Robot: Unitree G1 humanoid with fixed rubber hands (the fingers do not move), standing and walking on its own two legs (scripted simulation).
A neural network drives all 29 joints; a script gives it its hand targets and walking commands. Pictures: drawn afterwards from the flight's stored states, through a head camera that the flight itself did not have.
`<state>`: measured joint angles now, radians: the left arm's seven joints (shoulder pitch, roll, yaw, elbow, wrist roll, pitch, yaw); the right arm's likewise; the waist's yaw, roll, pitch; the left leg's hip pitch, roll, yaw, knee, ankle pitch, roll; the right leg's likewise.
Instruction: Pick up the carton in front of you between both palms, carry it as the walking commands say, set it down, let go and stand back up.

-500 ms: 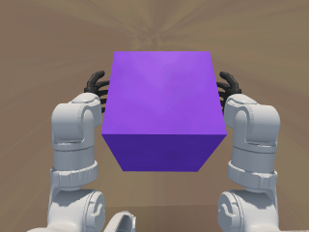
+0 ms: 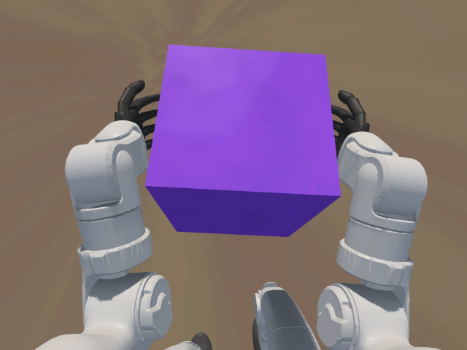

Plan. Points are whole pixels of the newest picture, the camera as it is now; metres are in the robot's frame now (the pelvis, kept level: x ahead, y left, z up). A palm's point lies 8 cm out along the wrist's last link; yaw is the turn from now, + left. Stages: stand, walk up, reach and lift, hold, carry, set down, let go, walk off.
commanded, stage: carry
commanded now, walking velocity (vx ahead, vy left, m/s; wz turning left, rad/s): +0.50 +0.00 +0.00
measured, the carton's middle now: (238, 157) +0.40 -0.03 +0.05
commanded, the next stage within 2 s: none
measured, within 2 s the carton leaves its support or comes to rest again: neither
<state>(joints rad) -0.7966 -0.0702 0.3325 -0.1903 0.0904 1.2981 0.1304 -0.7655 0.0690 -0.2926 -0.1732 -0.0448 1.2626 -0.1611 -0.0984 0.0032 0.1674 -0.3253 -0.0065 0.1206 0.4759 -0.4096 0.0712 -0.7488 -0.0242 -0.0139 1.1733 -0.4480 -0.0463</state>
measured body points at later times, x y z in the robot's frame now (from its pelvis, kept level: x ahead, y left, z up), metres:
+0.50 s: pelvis +0.35 -0.03 +0.03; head +0.39 -0.03 +0.48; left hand +0.71 +0.19 +0.20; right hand +0.77 -0.11 +0.20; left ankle +0.48 +0.08 -0.65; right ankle +0.23 -0.12 -0.71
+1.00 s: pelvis +0.66 +0.01 +0.08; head +0.70 +0.03 +0.53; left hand +0.94 +0.31 +0.23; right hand +1.08 +0.05 +0.24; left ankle +0.53 +0.06 -0.57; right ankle +0.75 -0.07 -0.63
